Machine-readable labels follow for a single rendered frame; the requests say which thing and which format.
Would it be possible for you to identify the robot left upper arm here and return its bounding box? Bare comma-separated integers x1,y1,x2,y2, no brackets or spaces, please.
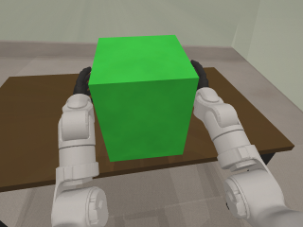
52,186,109,227

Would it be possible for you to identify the robot right hand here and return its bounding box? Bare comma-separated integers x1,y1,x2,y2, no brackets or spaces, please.
190,60,209,91

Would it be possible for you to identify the table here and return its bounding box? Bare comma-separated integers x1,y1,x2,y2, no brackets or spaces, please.
0,67,294,227

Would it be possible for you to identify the robot left hand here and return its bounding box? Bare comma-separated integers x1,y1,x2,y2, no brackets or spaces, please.
73,66,93,102

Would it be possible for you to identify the right robot forearm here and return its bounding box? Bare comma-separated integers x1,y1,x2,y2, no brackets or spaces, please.
193,87,285,203

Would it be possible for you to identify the carton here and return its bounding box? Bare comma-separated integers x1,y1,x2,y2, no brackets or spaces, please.
88,35,199,162

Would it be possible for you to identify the robot right upper arm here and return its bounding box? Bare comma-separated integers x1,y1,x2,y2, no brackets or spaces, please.
223,168,303,227

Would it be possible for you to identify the left robot forearm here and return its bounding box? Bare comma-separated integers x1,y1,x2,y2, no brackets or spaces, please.
51,94,99,225

